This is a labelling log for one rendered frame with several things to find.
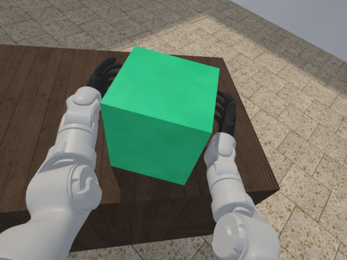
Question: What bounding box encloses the right robot forearm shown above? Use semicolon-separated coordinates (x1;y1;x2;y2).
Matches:
204;132;268;224

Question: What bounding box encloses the robot left upper arm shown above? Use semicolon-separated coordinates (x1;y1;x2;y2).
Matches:
0;164;102;260

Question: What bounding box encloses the pedestal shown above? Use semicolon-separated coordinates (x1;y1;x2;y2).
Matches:
0;44;280;252

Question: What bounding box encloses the robot right hand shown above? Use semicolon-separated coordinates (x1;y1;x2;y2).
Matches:
214;92;236;137

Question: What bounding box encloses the left robot forearm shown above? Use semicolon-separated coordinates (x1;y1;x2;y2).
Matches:
26;87;102;209

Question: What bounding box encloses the carton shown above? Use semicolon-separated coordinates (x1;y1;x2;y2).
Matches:
100;46;220;185

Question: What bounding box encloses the robot right upper arm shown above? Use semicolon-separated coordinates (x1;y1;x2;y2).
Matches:
211;212;297;260

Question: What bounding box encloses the robot left hand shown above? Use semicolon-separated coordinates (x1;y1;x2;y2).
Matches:
86;57;123;98

